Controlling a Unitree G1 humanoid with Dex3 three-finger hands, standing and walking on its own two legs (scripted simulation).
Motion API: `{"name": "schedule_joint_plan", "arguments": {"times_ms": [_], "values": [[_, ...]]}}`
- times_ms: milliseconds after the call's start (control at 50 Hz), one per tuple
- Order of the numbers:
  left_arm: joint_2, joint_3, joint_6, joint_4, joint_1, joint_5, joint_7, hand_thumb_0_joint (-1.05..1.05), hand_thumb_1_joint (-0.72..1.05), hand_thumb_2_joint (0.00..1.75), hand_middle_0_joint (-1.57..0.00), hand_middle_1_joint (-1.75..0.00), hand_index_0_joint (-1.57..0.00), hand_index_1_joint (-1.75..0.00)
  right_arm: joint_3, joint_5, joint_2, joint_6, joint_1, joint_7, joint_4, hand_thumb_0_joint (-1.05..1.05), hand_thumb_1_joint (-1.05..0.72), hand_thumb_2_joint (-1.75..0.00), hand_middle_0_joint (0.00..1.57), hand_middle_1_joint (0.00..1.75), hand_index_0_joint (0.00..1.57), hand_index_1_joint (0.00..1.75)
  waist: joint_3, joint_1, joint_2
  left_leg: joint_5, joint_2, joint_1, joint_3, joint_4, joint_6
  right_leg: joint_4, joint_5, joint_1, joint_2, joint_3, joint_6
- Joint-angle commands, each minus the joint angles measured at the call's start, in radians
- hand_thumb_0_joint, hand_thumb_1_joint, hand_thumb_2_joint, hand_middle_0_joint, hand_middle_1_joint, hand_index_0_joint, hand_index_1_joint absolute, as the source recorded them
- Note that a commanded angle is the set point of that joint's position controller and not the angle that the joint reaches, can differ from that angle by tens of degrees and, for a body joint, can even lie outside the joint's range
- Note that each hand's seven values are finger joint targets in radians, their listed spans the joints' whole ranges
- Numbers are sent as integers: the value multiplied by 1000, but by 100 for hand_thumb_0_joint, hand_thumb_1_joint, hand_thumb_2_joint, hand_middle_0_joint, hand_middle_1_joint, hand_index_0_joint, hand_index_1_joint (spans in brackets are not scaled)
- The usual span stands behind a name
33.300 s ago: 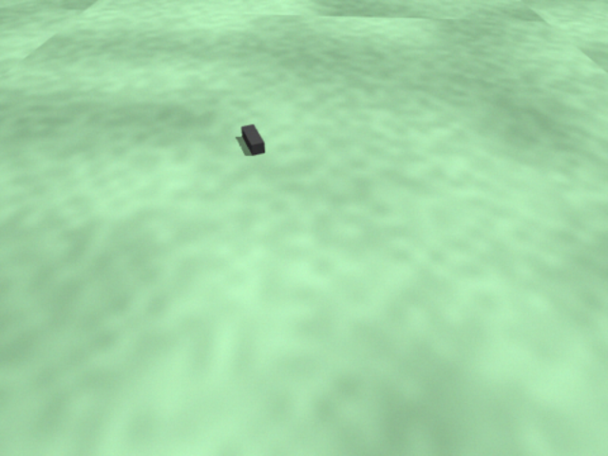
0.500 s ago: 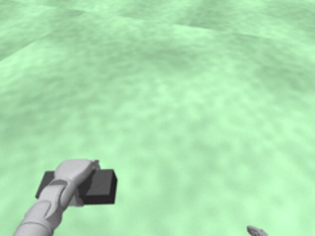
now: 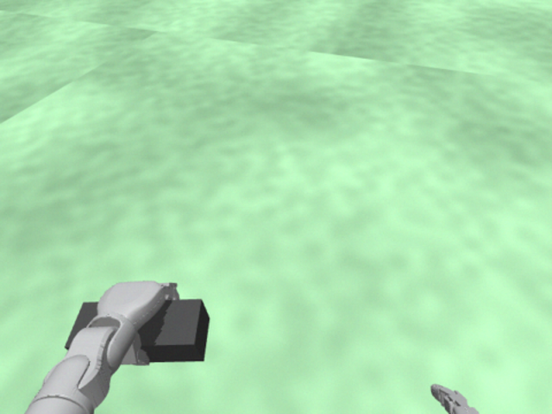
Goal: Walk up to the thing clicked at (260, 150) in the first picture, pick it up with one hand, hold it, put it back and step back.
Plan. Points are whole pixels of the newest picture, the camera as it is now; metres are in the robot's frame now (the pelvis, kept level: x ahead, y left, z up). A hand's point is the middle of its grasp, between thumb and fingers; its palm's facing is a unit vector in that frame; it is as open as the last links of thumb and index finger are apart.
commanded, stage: hold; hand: left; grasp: from above
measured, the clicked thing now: (143, 331) +0.30 +0.23 -0.06
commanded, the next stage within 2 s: crouch in 0.82 s
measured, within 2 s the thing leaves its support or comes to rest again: neither
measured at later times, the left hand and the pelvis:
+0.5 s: hand (140, 322) +0.30 +0.22 -0.02, palm faces -0.46 -0.04 -0.89, open 10.5 cm; pelvis +0.01 +0.00 +0.01, yaw +0 degrees
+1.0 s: hand (140, 319) +0.30 +0.22 -0.03, palm faces -0.46 -0.04 -0.89, open 10.5 cm; pelvis +0.02 +0.00 +0.01, yaw +0 degrees
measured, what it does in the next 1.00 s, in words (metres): stands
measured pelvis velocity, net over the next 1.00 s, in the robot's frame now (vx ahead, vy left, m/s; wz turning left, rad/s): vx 0.02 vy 0.00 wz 0.00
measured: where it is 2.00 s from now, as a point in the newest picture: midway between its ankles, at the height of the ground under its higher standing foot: outside the picture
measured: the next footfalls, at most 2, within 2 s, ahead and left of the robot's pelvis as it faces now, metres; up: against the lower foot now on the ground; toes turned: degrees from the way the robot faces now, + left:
none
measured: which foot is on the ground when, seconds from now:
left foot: down 0.00-1.00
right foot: down 0.00-1.00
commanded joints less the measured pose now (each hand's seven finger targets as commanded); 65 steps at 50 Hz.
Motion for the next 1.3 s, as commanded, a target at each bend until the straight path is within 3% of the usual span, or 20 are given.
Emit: {"name": "schedule_joint_plan", "arguments": {"times_ms": [0,80,160,260,300,360,520,640,680,780,840,860,900,940,1020,1080,1160,1180,1220,1280], "values": [[228,121,4,-220,-348,-6,40,0,63,95,-91,-96,-95,-92,-41,0,-125,-48,-77,-15,-136,0,-91,-90,20,30,20,30,-226,4,-27,145,-21,108,-16,-114,6,-120,97,93,32,2,-17],[207,104,10,-196,-316,-15,25,0,63,96,-92,-95,-96,-91,-37,3,-121,-47,-91,-16,-141,0,-91,-90,20,30,20,30,-198,5,-43,142,-21,115,-15,-129,8,-137,93,99,31,1,-16],[219,115,9,-203,-327,-16,15,0,63,92,-91,-93,-95,-89,-35,4,-117,-47,-102,-17,-148,0,-91,-90,20,30,20,30,-191,14,-44,127,-24,117,-12,-144,8,-154,75,114,28,2,-15],[205,104,6,-213,-307,-22,6,0,62,96,-93,-92,-96,-89,-35,4,-117,-46,-104,-18,-147,0,-91,-90,20,30,20,30,-202,10,-34,180,-17,157,-17,-155,4,-153,122,135,32,-2,-19],[226,122,6,-212,-315,-23,12,0,61,95,-91,-93,-94,-90,-33,4,-118,-43,-104,-18,-142,0,-91,-90,20,30,20,30,-198,13,-29,193,-17,159,-18,-160,3,-157,134,137,34,-3,-19],[207,109,5,-180,-288,-11,12,0,60,94,-91,-92,-94,-88,-34,6,-116,-38,-98,-19,-143,0,-91,-90,20,30,20,30,-187,10,-51,214,-17,158,-18,-160,5,-156,155,138,35,-7,-19],[218,111,-1,-201,-358,-11,21,0,63,96,-93,-92,-96,-89,-37,4,-115,-29,-84,-21,-126,0,-91,-90,20,30,20,30,-234,3,-37,286,-23,200,-10,-151,9,-160,240,167,27,1,-13],[219,122,-1,-178,-303,-8,27,0,62,96,-92,-92,-95,-89,-41,5,-117,-21,-88,-16,-134,0,-90,-90,20,30,20,30,-218,23,-13,293,-19,193,-14,-169,1,-165,227,179,31,-9,-23],[206,100,-2,-194,-333,-8,22,0,62,96,-93,-90,-96,-88,-42,7,-118,-18,-88,-15,-138,0,-90,-90,20,30,20,30,-220,13,-26,298,-17,200,-14,-173,3,-168,236,182,31,-8,-22],[226,112,-5,-195,-341,-12,17,0,61,97,-92,-89,-95,-87,-46,8,-121,-12,-82,-16,-137,0,-91,-90,20,30,20,30,-218,11,-28,315,-15,212,-15,-175,2,-173,249,184,32,-8,-22],[201,95,-8,-178,-321,-19,19,0,61,96,-92,-90,-95,-88,-47,8,-125,-9,-86,-14,-141,0,-91,-90,20,30,20,30,-201,10,-19,300,-11,211,-20,-183,-2,-174,228,174,33,-10,-25],[210,109,-7,-163,-305,-16,22,0,59,97,-92,-88,-94,-86,-45,8,-122,-8,-86,-15,-143,0,-91,-90,20,30,20,30,-199,13,-27,298,-13,209,-18,-183,0,-177,227,181,32,-12,-25],[205,101,-9,-191,-329,-13,28,0,66,88,-93,-95,-99,-89,-45,8,-121,-6,-86,-15,-147,0,-93,-92,20,30,20,30,-218,10,-39,306,-19,214,-14,-177,4,-179,247,191,28,-7,-21],[212,106,-11,-177,-351,-7,36,0,55,95,-87,-91,-89,-88,-43,8,-118,-3,-86,-17,-142,0,-90,-90,20,30,20,30,-211,9,-36,301,-21,209,-13,-172,6,-178,246,179,26,-6,-18],[182,100,-23,-67,-304,13,68,0,53,97,-87,-90,-89,-88,-43,3,-120,5,-71,-13,-131,0,-90,-90,20,30,20,30,-167,-7,-78,258,-20,166,-13,-159,7,-167,205,136,25,-8,-19],[168,92,-50,-3,-351,42,119,0,53,96,-87,-90,-89,-88,-44,-9,-119,12,-60,-7,-119,0,-90,-90,20,30,20,30,-150,-20,-91,235,-19,88,-18,-96,4,-113,183,57,25,-14,-19],[171,98,-79,113,-425,98,209,0,55,92,-87,-90,-90,-88,-56,-29,-130,18,-30,7,-98,0,-90,-90,20,30,20,30,-218,-33,-66,202,-28,-59,-10,75,-3,40,164,-89,21,-15,-20],[154,80,-80,140,-453,120,231,0,53,93,-87,-91,-89,-88,-60,-35,-129,17,-17,11,-98,0,-90,-90,20,30,20,30,-249,-44,-59,188,-29,-105,-7,132,-4,91,155,-141,22,-13,-21],[176,89,-84,169,-549,155,283,0,52,93,-87,-91,-89,-89,-71,-46,-134,17,15,20,-95,0,-90,-90,20,30,20,30,-319,-55,-49,147,-30,-203,-9,230,-5,172,123,-224,20,-11,-22],[172,87,-76,269,-604,186,347,0,55,92,-88,-92,-91,-89,-83,-53,-146,16,53,33,-89,0,-91,-90,20,30,20,30,-389,-68,-20,96,-28,-335,-10,359,-3,289,72,-368,21,-13,-26]]}}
